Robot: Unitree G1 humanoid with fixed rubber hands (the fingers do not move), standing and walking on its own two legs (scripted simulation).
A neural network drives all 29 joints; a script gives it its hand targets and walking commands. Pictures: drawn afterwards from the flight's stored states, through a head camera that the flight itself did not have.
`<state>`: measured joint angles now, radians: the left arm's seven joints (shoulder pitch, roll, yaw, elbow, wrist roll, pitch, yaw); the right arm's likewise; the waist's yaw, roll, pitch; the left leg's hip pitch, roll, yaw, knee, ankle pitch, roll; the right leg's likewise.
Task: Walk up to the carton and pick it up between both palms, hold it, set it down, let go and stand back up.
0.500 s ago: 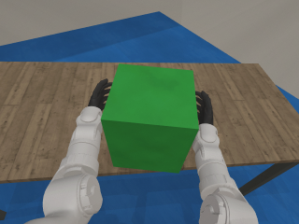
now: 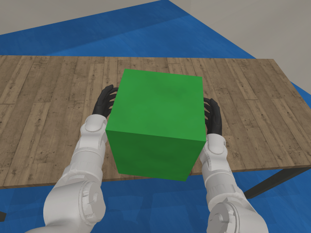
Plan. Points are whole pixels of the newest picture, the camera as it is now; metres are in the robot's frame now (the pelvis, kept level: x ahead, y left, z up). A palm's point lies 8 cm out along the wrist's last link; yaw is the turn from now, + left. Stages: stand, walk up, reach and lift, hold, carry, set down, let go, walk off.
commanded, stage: set down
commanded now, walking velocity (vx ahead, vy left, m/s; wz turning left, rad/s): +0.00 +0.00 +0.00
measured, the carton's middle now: (157, 128) +0.40 -0.03 +0.00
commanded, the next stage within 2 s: none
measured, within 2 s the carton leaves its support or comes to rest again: rests again in 1.26 s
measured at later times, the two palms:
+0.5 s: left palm (104, 114) +0.42 +0.11 +0.05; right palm (215, 133) +0.35 -0.18 +0.05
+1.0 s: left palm (105, 114) +0.42 +0.11 +0.05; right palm (215, 133) +0.35 -0.18 +0.04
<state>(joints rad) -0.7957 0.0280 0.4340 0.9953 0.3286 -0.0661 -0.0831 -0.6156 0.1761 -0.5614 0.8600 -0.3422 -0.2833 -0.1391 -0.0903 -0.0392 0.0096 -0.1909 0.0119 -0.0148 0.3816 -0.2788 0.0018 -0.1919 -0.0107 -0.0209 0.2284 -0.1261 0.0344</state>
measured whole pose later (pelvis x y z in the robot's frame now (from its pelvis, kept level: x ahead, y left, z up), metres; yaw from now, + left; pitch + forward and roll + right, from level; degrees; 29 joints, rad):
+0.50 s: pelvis +0.00 +0.00 +0.00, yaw +0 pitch +6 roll -2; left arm -0.83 0.01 0.48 1.05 0.38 -0.11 -0.08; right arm -0.62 0.17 -0.60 0.90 -0.38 -0.33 -0.14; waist -0.09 -0.04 0.01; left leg -0.20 0.01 -0.01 0.38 -0.27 0.00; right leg -0.21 -0.01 -0.02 0.23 -0.12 0.03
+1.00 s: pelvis -0.01 +0.00 +0.00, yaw +0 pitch +6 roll -2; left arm -0.84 0.00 0.55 1.06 0.43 -0.15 -0.09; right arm -0.62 0.18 -0.63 0.90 -0.42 -0.36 -0.14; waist -0.09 -0.04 0.02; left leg -0.22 0.01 -0.01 0.38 -0.27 0.00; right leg -0.22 -0.01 -0.02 0.24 -0.12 0.03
